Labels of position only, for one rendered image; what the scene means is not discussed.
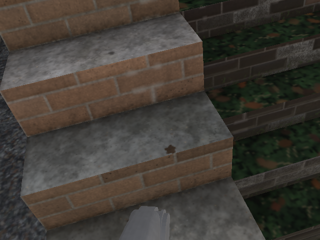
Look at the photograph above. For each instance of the left robot thigh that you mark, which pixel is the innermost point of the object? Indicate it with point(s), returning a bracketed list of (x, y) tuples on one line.
[(147, 223)]

